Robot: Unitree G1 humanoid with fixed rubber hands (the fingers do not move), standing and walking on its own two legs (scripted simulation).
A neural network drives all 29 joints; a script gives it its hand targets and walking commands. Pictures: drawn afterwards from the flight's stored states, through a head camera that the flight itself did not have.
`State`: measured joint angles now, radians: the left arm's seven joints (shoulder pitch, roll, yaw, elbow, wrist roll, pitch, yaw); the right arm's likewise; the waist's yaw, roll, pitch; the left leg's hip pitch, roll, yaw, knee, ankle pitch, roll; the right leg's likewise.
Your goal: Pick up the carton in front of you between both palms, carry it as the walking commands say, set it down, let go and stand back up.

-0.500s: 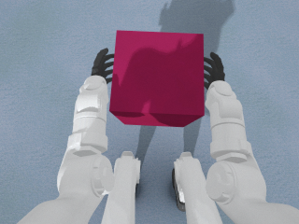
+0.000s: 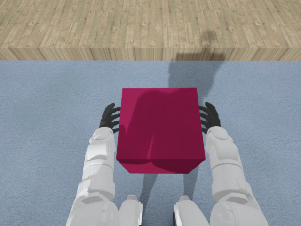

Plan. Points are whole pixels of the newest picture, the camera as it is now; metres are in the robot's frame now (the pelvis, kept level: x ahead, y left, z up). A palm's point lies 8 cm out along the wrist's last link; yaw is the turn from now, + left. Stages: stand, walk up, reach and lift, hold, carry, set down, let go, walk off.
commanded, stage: reach and lift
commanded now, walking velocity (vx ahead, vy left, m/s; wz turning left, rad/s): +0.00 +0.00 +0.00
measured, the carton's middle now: (159, 135) +0.38 +0.00 -0.09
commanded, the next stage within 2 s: hold in 1.44 s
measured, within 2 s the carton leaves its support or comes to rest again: neither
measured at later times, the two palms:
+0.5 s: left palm (93, 125) +0.33 +0.15 +0.11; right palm (235, 121) +0.33 -0.15 +0.11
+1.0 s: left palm (90, 123) +0.33 +0.15 +0.11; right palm (235, 119) +0.33 -0.15 +0.12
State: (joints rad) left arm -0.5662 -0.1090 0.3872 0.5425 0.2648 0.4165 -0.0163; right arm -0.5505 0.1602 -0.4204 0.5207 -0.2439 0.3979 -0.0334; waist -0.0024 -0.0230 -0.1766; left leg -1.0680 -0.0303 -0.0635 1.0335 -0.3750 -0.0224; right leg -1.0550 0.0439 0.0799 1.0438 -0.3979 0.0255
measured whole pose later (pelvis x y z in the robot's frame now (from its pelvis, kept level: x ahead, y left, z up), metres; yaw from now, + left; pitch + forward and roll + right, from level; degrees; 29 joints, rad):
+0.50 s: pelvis +0.03 +0.00 +0.08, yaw +0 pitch -1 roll +0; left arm -0.28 -0.16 0.27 0.38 0.28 0.59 -0.01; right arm -0.30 0.16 -0.28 0.40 -0.28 0.58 0.00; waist 0.00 -0.01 -0.05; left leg -0.23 -0.01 -0.07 0.46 -0.21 -0.02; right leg -0.22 0.02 0.08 0.47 -0.24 0.01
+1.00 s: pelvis +0.03 +0.00 +0.09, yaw +0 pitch -5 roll +0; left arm -0.31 -0.17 0.28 0.34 0.31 0.64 -0.02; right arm -0.32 0.17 -0.29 0.35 -0.31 0.62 0.02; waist 0.01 -0.01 0.03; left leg -0.14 -0.01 -0.07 0.41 -0.19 -0.01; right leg -0.13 0.02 0.09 0.42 -0.21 0.01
